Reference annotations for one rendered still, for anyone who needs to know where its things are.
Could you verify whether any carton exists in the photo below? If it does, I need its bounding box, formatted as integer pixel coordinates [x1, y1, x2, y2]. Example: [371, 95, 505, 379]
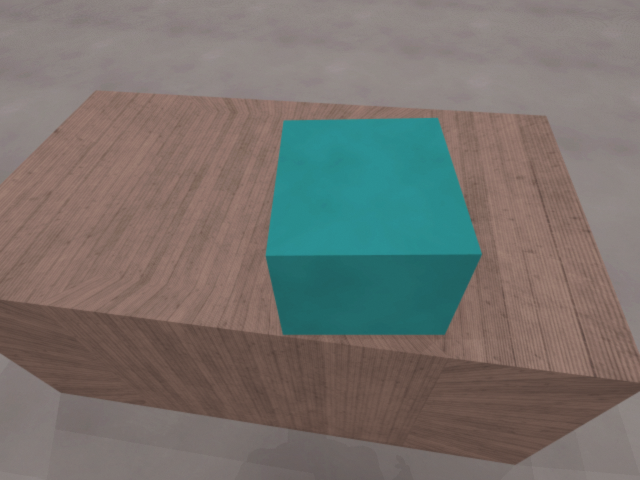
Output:
[266, 118, 482, 335]

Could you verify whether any pedestal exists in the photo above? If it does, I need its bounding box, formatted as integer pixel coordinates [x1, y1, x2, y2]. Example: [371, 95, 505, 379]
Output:
[0, 90, 640, 465]

